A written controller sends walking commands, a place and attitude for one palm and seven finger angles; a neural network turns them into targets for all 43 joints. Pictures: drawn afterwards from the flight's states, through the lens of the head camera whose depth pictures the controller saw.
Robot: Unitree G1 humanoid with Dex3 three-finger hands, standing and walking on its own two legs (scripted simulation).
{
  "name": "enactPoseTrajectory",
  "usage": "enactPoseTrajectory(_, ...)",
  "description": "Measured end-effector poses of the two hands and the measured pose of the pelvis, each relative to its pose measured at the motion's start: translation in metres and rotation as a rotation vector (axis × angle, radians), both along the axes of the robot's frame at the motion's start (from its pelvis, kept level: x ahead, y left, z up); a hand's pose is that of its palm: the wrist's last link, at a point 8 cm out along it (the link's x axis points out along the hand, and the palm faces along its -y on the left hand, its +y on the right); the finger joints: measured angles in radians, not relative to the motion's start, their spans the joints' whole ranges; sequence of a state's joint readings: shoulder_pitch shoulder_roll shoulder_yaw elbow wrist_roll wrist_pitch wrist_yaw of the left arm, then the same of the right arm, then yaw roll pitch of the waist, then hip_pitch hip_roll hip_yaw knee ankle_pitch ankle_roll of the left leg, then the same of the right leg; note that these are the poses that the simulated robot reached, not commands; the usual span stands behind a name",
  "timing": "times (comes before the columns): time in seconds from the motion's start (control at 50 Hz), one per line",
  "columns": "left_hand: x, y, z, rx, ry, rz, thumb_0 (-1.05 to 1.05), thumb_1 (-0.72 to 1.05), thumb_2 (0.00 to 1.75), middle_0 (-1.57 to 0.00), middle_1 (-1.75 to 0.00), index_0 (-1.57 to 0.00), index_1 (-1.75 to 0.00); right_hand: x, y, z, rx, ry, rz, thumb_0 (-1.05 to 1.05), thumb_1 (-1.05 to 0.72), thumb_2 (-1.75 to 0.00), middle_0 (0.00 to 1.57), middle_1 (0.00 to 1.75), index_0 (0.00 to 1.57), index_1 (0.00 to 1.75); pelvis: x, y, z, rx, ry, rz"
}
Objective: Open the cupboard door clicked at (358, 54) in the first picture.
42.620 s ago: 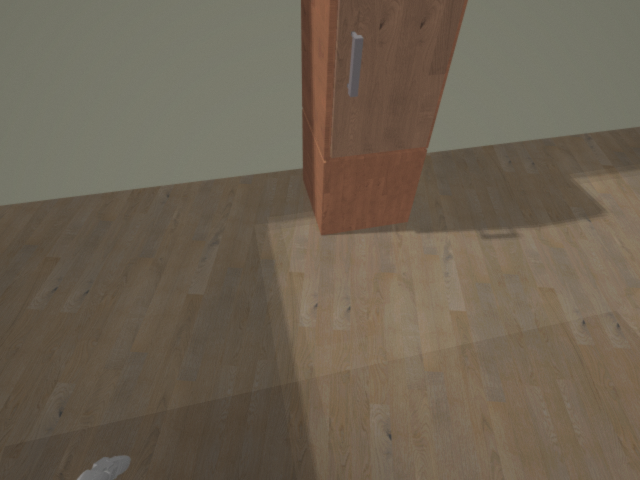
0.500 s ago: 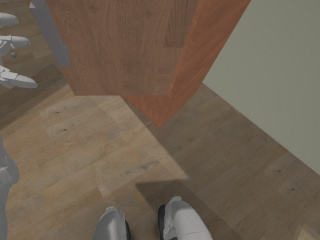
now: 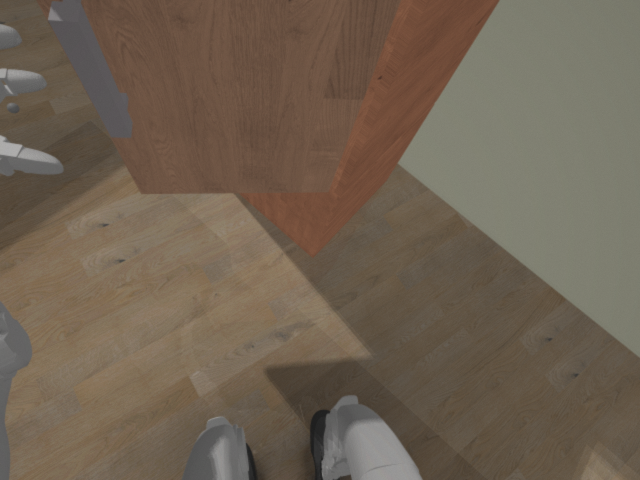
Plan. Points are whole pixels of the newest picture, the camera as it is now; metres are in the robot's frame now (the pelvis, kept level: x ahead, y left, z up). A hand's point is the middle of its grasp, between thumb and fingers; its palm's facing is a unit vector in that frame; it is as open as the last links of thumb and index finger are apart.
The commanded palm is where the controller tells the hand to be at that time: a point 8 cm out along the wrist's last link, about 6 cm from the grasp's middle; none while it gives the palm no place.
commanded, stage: move the hooked fingers beside the handle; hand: left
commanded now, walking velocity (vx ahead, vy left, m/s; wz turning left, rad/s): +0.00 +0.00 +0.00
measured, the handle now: (100, 67) +0.58 +0.20 +0.07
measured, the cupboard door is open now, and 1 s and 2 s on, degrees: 46 46 46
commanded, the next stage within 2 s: slide the fingers in behind the handle in 0.42 s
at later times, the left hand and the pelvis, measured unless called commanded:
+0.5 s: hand (21, 107) +0.51 +0.27 +0.07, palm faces +0.01 -1.00 -0.04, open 14.0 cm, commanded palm +0.50 +0.30 +0.06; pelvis -0.01 +0.00 +0.00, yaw +0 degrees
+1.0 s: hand (52, 106) +0.52 +0.24 +0.07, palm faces -0.02 -1.00 -0.02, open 14.0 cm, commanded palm +0.50 +0.27 +0.06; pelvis +0.00 +0.00 +0.00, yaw +0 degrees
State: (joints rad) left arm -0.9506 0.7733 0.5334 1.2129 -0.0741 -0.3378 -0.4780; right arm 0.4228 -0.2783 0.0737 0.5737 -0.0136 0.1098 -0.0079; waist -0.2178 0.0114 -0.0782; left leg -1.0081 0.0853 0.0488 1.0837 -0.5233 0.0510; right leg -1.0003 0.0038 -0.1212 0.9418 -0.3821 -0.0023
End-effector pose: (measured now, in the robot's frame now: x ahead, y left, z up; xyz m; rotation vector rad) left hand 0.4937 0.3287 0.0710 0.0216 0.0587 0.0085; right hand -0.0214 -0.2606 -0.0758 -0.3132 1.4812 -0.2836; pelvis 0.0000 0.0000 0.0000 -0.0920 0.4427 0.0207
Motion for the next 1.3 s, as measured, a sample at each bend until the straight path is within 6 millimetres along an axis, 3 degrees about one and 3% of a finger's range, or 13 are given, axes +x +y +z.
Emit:
enactPoseTrajectory(0.3,-0.003,-0.017,-0.004,-0.021,0.001,-0.022,-0.01,-0.5,0.31,-0.3,-1.2,-0.3,-1.2,0.019,-0.006,-0.004,-0.006,-0.05,0.032,0.0,-0.9,-0.9,0.2,0.3,0.21,0.3,-0.002,-0.001,-0.001,0.002,-0.009,0.008)
enactPoseTrajectory(0.58,-0.002,-0.009,0.003,0.012,0.005,-0.016,-0.01,-0.5,0.31,-0.3,-1.2,-0.3,-1.2,-0.001,-0.004,-0.01,0.011,-0.007,0.012,0.0,-0.9,-0.9,0.2,0.3,0.21,0.3,-0.007,-0.005,-0.004,0.004,-0.003,0.006)
enactPoseTrajectory(0.82,0.008,-0.027,-0.011,-0.012,0.005,-0.029,-0.01,-0.5,0.31,-0.3,-1.2,-0.3,-1.2,-0.007,-0.009,-0.007,-0.018,-0.007,0.005,0.0,-0.9,-0.9,0.2,0.3,0.21,0.3,-0.009,-0.004,-0.008,0.0,0.012,0.003)
enactPoseTrajectory(1.1,0.003,-0.04,-0.003,-0.015,0.011,-0.03,-0.01,-0.5,0.31,-0.3,-1.2,-0.3,-1.2,0.004,0.004,-0.008,0.036,-0.03,0.0,0.0,-0.9,-0.9,0.2,0.3,0.2,0.3,-0.001,-0.001,0.0,0.004,-0.011,0.005)
enactPoseTrajectory(1.3,0.002,-0.062,-0.003,-0.007,-0.033,-0.035,-0.01,-0.5,0.31,-0.3,-1.2,-0.3,-1.2,0.012,0.001,-0.012,0.043,-0.053,0.012,0.0,-0.9,-0.9,0.2,0.29,0.2,0.3,-0.002,-0.002,-0.001,0.01,-0.016,0.006)
